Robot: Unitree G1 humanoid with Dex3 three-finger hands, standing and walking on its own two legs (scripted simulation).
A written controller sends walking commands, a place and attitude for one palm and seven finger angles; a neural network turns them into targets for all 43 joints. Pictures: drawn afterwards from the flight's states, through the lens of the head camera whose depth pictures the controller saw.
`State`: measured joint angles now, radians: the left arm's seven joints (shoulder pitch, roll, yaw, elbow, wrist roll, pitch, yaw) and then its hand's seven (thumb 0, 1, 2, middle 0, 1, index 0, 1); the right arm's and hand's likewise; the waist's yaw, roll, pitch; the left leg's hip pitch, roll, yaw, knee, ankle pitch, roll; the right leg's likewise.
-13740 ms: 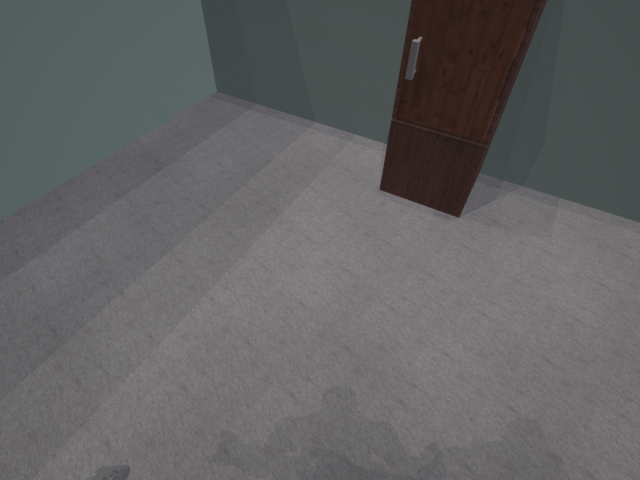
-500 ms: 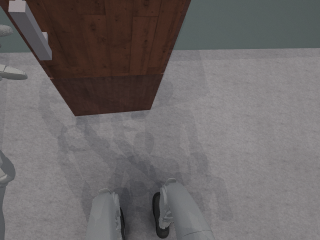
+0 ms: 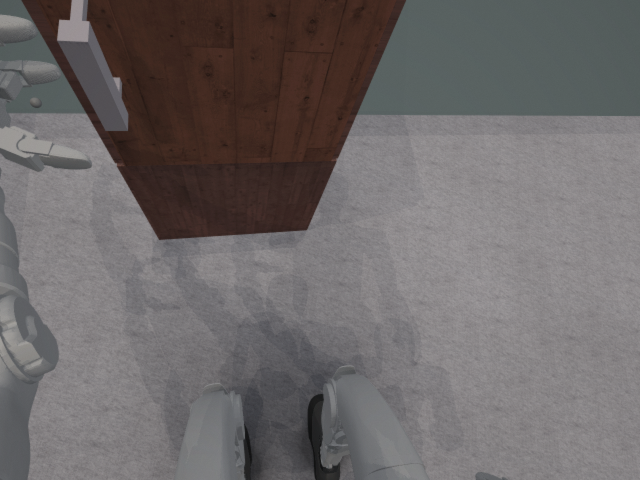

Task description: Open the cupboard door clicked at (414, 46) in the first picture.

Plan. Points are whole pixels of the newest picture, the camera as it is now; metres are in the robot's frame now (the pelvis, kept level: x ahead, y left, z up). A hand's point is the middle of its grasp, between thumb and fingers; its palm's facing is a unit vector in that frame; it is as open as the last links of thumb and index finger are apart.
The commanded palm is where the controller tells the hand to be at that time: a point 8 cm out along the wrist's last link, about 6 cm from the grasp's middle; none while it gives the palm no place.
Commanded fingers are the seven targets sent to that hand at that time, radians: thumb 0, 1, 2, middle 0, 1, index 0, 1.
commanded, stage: move the hooked fingers beside the handle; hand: left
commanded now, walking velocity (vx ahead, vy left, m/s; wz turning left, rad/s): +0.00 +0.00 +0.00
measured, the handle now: (99, 66) +0.57 +0.21 +0.05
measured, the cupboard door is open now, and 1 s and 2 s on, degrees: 0 0 0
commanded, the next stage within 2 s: slide the fingers in behind the handle in 0.10 s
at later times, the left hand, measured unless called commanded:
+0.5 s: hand (68, 102) +0.53 +0.24 +0.04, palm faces +0.05 -1.00 -0.01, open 14.0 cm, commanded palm +0.51 +0.26 +0.04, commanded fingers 0.00 -0.50 0.30 -0.30 -1.20 -0.30 -1.20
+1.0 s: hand (101, 100) +0.53 +0.20 +0.04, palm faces +0.06 -1.00 -0.01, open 14.0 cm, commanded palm +0.51 +0.23 +0.04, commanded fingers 0.00 -0.50 0.30 -0.30 -1.20 -0.30 -1.20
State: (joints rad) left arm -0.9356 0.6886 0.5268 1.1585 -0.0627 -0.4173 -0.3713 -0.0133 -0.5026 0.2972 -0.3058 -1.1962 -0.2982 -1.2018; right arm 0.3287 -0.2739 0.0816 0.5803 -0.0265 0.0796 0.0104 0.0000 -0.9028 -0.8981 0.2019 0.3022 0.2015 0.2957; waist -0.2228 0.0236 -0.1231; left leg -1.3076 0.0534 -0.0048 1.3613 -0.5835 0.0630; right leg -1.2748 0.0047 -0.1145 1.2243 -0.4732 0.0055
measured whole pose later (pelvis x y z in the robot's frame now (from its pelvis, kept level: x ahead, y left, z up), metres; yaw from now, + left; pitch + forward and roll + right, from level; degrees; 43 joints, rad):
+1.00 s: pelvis +0.00 -0.02 +0.00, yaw +1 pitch +30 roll -5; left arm -0.94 0.58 0.45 1.15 -0.06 -0.44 -0.25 -0.01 -0.50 0.30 -0.31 -1.20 -0.30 -1.21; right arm 0.33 -0.26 0.06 0.60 -0.03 0.08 0.02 0.00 -0.90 -0.90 0.20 0.30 0.20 0.30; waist -0.22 0.03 -0.13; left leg -1.30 0.05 0.00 1.35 -0.58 0.04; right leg -1.28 0.01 -0.11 1.24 -0.48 -0.02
